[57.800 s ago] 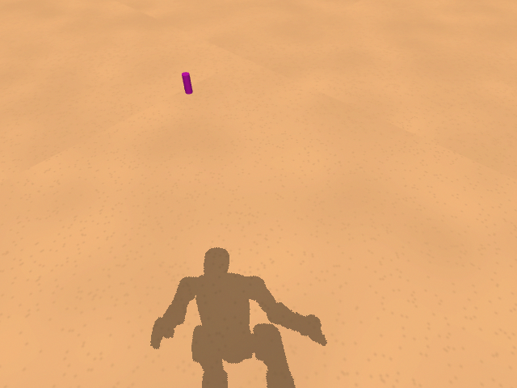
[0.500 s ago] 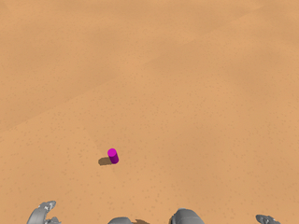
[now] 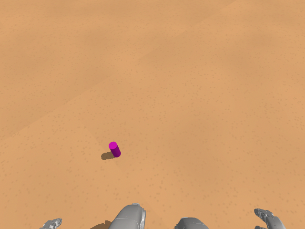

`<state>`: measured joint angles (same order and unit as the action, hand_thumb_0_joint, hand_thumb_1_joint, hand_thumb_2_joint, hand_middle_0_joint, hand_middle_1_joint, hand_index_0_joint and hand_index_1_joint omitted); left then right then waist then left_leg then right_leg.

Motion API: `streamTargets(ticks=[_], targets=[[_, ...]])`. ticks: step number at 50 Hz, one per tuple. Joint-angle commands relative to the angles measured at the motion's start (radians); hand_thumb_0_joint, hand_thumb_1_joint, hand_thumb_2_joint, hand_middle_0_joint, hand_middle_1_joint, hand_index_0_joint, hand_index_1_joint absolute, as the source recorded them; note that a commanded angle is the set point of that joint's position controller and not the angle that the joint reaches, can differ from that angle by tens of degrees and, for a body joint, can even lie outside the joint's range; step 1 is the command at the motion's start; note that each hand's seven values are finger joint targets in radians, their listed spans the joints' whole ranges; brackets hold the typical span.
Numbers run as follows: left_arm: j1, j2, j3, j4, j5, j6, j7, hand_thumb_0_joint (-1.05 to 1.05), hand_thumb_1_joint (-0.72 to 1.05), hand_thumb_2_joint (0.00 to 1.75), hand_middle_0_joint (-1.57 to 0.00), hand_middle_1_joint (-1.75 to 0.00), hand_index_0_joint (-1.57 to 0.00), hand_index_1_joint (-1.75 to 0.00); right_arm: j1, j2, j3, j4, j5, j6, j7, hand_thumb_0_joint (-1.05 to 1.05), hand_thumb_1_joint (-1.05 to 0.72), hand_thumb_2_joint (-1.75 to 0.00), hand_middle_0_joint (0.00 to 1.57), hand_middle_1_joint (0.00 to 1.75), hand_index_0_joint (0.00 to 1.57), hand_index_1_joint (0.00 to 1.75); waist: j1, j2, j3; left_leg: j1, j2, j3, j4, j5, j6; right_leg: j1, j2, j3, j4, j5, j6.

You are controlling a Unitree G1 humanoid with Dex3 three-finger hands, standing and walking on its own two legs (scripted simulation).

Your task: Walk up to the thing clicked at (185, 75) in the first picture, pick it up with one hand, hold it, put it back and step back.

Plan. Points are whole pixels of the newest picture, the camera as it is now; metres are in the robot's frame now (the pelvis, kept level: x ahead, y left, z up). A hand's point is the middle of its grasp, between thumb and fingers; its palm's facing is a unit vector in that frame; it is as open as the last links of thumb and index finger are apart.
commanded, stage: step back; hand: left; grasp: from above
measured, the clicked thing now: (115, 149) +0.60 +0.29 -0.69
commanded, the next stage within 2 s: none
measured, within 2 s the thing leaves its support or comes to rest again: neither
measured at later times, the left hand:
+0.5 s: hand out of the picture -0.05 +0.27 -0.15, palm faces +0.00 -0.93 -0.38, open 7.3 cm
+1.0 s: hand out of the picture -0.19 +0.24 -0.14, palm faces +0.07 -0.91 -0.41, open 7.3 cm
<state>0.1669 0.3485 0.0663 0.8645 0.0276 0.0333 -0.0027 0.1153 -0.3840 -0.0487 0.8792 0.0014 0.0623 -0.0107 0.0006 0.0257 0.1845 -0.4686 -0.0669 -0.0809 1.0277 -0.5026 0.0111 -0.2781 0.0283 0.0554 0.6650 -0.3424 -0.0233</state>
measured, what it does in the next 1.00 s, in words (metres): walks backwards: left foot, then right foot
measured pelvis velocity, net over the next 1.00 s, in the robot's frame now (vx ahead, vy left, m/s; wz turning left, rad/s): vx -0.32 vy -0.04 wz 0.09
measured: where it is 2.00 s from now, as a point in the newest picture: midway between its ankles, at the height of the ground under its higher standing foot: outside the picture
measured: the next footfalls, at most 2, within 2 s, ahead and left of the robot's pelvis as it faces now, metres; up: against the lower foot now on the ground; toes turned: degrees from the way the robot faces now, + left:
left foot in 0.22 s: -0.03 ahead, +0.12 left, +0.00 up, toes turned +2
right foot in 0.60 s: -0.17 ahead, -0.16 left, +0.00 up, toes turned +1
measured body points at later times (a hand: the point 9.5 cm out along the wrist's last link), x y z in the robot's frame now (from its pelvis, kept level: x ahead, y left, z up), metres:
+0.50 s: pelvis -0.14 -0.01 +0.01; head -0.08 +0.02 +0.45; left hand -0.05 +0.32 -0.12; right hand -0.01 -0.31 -0.09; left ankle -0.07 +0.12 -0.72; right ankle -0.18 -0.16 -0.65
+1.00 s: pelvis -0.32 -0.04 -0.01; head -0.25 -0.03 +0.43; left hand -0.20 +0.29 -0.11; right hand -0.23 -0.35 -0.13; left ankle -0.33 +0.07 -0.73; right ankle -0.21 -0.16 -0.72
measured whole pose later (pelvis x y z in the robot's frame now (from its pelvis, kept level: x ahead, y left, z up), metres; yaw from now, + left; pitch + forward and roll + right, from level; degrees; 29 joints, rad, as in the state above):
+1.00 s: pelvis -0.32 -0.04 -0.01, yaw +5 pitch -3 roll +2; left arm 0.09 0.39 0.06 0.77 0.02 0.05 0.02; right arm 0.22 -0.38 -0.05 0.89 -0.03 0.05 0.00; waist 0.00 -0.04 0.20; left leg -0.25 -0.07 0.00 0.67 -0.37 0.02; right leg -0.44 -0.09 -0.02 0.73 -0.24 0.00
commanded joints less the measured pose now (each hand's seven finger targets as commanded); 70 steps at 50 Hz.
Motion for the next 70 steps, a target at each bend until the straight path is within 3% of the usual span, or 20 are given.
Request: streamTargets(ticks=[1, 7, 10, 13, 16, 24, 29, 31, 32, 36, 45, 48, 50, 51, 55, 61, 66, 67, 68, 70], targets=[[-0.078, 0.248, 0.075, -0.146, 0.003, -0.027, 0.036, 0.0, 0.9, 0.9, -0.2, -0.3, -0.2, -0.3, 0.074, -0.192, -0.043, -0.048, 0.012, -0.04, -0.026, 0.0, -0.9, -0.9, 0.2, 0.3, 0.2, 0.3, -0.004, -0.169, -0.186, -0.017, -0.058, -0.068, 0.164, -0.003, -0.033, 0.075, -0.237, 0.191, -0.197, 0.584, -0.198], [-0.006, 0.251, 0.069, -0.161, 0.004, -0.007, 0.038, 0.0, 0.9, 0.9, -0.2, -0.3, -0.2, -0.3, 0.079, -0.175, -0.04, -0.069, -0.009, -0.051, -0.02, 0.0, -0.9, -0.9, 0.2, 0.3, 0.2, 0.3, 0.036, -0.233, -0.234, 0.068, 0.03, 0.044, -0.313, 0.009, -0.022, 0.211, -0.255, 0.19, -0.123, 0.579, -0.186], [-0.021, 0.238, 0.052, -0.179, -0.012, 0.012, 0.027, 0.0, 0.9, 0.9, -0.2, -0.3, -0.2, -0.3, 0.13, -0.189, -0.061, -0.053, -0.031, -0.066, -0.013, 0.0, -0.9, -0.9, 0.2, 0.3, 0.2, 0.3, 0.0, -0.138, -0.248, 0.294, 0.075, 0.014, -0.641, 0.36, 0.014, 0.047, -0.181, 0.138, -0.009, 0.379, -0.088], [-0.103, 0.236, 0.069, -0.18, -0.004, 0.014, 0.046, 0.0, 0.9, 0.9, -0.2, -0.3, -0.2, -0.3, 0.085, -0.361, -0.102, -0.084, -0.041, -0.07, -0.004, 0.0, -0.9, -0.9, 0.2, 0.3, 0.2, 0.3, -0.059, 0.165, -0.202, 0.178, 0.489, -0.477, -0.702, 0.612, 0.3, -0.161, 0.072, 0.143, 0.49, -0.324, 0.003], [0.01, 0.228, 0.071, -0.123, -0.024, 0.015, 0.037, 0.0, 0.9, 0.9, -0.2, -0.3, -0.2, -0.3, -0.028, -0.251, -0.067, -0.101, -0.036, -0.072, -0.021, 0.0, -0.9, -0.9, 0.2, 0.3, 0.2, 0.3, 0.038, 0.072, -0.168, 0.231, 0.338, -0.192, -0.628, 0.652, 0.21, -0.229, 0.083, 0.165, 0.627, -0.171, 0.0], [0.013, 0.21, 0.07, -0.129, -0.01, 0.004, 0.018, 0.0, 0.9, 0.9, -0.2, -0.3, -0.2, -0.3, 0.071, -0.252, -0.077, -0.12, -0.033, -0.065, -0.022, 0.0, -0.9, -0.9, 0.2, 0.3, 0.2, 0.3, -0.038, 0.139, -0.236, 0.403, 0.344, -0.151, -0.561, 0.666, 0.254, -0.18, 0.023, 0.063, 0.317, -0.19, 0.063], [0.186, 0.193, 0.073, -0.038, -0.004, -0.009, 0.008, 0.0, 0.9, 0.9, -0.2, -0.3, -0.2, -0.3, -0.013, -0.273, -0.078, -0.145, -0.026, -0.034, -0.013, 0.0, -0.9, -0.9, 0.2, 0.3, 0.2, 0.3, 0.04, 0.168, -0.289, 0.218, 0.272, -0.079, -0.465, 0.492, 0.145, 0.13, -0.001, -0.068, -0.236, 0.072, 0.005], [0.157, 0.331, 0.11, -0.065, 0.025, -0.021, 0.008, 0.0, 0.9, 0.9, -0.2, -0.3, -0.2, -0.3, 0.014, -0.171, -0.049, -0.163, -0.007, -0.03, -0.01, 0.0, -0.9, -0.9, 0.2, 0.3, 0.2, 0.3, 0.029, -0.194, -0.206, -0.151, 0.023, -0.012, -0.214, 0.039, 0.009, 0.185, -0.256, 0.358, -0.311, 0.011, -0.091], [0.082, 0.435, 0.127, -0.11, 0.022, -0.014, 0.01, 0.0, 0.9, 0.9, -0.2, -0.3, -0.2, -0.3, -0.051, -0.192, -0.063, -0.17, -0.008, -0.027, -0.031, 0.0, -0.9, -0.9, 0.2, 0.3, 0.2, 0.3, 0.086, -0.333, -0.16, -0.075, -0.03, -0.045, 0.03, -0.128, -0.019, -0.105, -0.456, 0.54, -0.399, 0.015, -0.267], [-0.13, 0.276, 0.087, -0.153, 0.014, -0.021, 0.026, 0.0, 0.9, 0.9, -0.2, -0.3, -0.2, -0.3, 0.1, -0.202, -0.057, -0.083, 0.003, -0.033, -0.028, 0.0, -0.9, -0.9, 0.2, 0.3, 0.2, 0.3, -0.043, -0.178, -0.104, -0.006, -0.063, -0.085, 0.219, 0.06, -0.024, -0.141, -0.241, 0.146, -0.259, 0.245, -0.15], [-0.022, 0.279, 0.078, -0.157, 0.004, -0.006, 0.047, 0.0, 0.9, 0.9, -0.2, -0.3, -0.2, -0.3, 0.129, -0.188, -0.05, -0.079, -0.022, -0.044, -0.017, 0.0, -0.9, -0.9, 0.2, 0.3, 0.2, 0.3, 0.037, -0.249, -0.245, 0.071, 0.046, 0.039, -0.309, -0.004, -0.016, 0.197, -0.328, 0.196, -0.142, 0.51, -0.181], [-0.033, 0.254, 0.05, -0.169, -0.007, 0.011, 0.036, 0.0, 0.9, 0.9, -0.2, -0.3, -0.2, -0.3, 0.199, -0.208, -0.068, -0.044, -0.032, -0.048, -0.012, 0.0, -0.9, -0.9, 0.2, 0.3, 0.2, 0.3, -0.005, -0.137, -0.266, 0.295, 0.081, 0.01, -0.607, 0.289, 0.032, 0.009, -0.234, 0.107, -0.02, 0.332, -0.078], [-0.111, 0.242, 0.062, -0.185, -0.022, 0.013, 0.044, 0.0, 0.9, 0.9, -0.2, -0.3, -0.2, -0.3, 0.123, -0.383, -0.098, -0.082, -0.038, -0.043, 0.001, 0.0, -0.9, -0.9, 0.2, 0.3, 0.2, 0.3, -0.047, 0.226, -0.233, 0.193, 0.448, -0.443, -0.693, 0.545, 0.267, -0.179, 0.029, -0.026, 0.351, -0.323, 0.016], [-0.125, 0.249, 0.072, -0.172, -0.005, 0.016, 0.053, 0.0, 0.9, 0.9, -0.2, -0.3, -0.2, -0.3, 0.092, -0.367, -0.099, -0.09, -0.047, -0.05, -0.001, 0.0, -0.9, -0.9, 0.2, 0.3, 0.2, 0.3, -0.045, 0.174, -0.19, 0.111, 0.479, -0.473, -0.701, 0.564, 0.31, -0.158, 0.034, 0.098, 0.519, -0.334, 0.013], [0.015, 0.239, 0.069, -0.093, -0.023, 0.019, 0.043, 0.0, 0.9, 0.9, -0.2, -0.3, -0.2, -0.3, -0.033, -0.254, -0.061, -0.11, -0.043, -0.052, -0.021, 0.0, -0.9, -0.9, 0.2, 0.3, 0.2, 0.3, 0.052, 0.079, -0.156, 0.158, 0.33, -0.166, -0.613, 0.629, 0.224, -0.2, 0.065, 0.121, 0.658, -0.169, 0.009], [0.012, 0.211, 0.048, -0.094, -0.008, -0.005, 0.028, 0.0, 0.9, 0.9, -0.2, -0.3, -0.2, -0.3, 0.048, -0.238, -0.067, -0.112, -0.038, -0.037, -0.013, 0.0, -0.9, -0.9, 0.2, 0.3, 0.2, 0.3, -0.017, 0.155, -0.239, 0.401, 0.337, -0.149, -0.55, 0.652, 0.246, -0.164, -0.002, 0.015, 0.242, -0.192, 0.053], [0.159, 0.23, 0.057, 0.012, 0.005, -0.031, 0.024, 0.0, 0.9, 0.9, -0.2, -0.3, -0.2, -0.3, -0.012, -0.246, -0.062, -0.116, -0.025, -0.002, 0.0, 0.0, -0.9, -0.9, 0.2, 0.3, 0.2, 0.3, 0.039, 0.107, -0.279, 0.155, 0.25, -0.07, -0.439, 0.312, 0.12, 0.163, -0.013, -0.032, -0.274, 0.029, -0.01], [0.152, 0.297, 0.079, 0.002, 0.022, -0.038, 0.024, 0.0, 0.9, 0.9, -0.2, -0.3, -0.2, -0.3, 0.005, -0.174, -0.041, -0.124, -0.019, -0.006, 0.004, 0.0, -0.9, -0.9, 0.2, 0.3, 0.2, 0.3, 0.036, -0.1, -0.22, -0.07, 0.115, -0.025, -0.283, 0.083, 0.047, 0.197, -0.169, 0.251, -0.321, -0.093, -0.052], [0.083, 0.424, 0.108, -0.033, 0.026, -0.033, 0.025, 0.0, 0.9, 0.9, -0.2, -0.3, -0.2, -0.3, -0.07, -0.165, -0.045, -0.148, -0.016, -0.006, -0.011, 0.0, -0.9, -0.9, 0.2, 0.3, 0.2, 0.3, 0.088, -0.3, -0.178, -0.076, -0.011, -0.042, -0.07, -0.091, -0.009, -0.055, -0.43, 0.51, -0.411, -0.116, -0.225], [-0.034, 0.368, 0.089, -0.075, 0.015, -0.046, 0.036, 0.0, 0.9, 0.9, -0.2, -0.3, -0.2, -0.3, -0.041, -0.229, -0.067, -0.115, -0.013, -0.005, -0.014, 0.0, -0.9, -0.9, 0.2, 0.3, 0.2, 0.3, 0.027, -0.119, -0.089, -0.042, 0.006, -0.172, 0.163, -0.009, -0.025, -0.169, -0.398, 0.397, -0.344, 0.032, -0.239]])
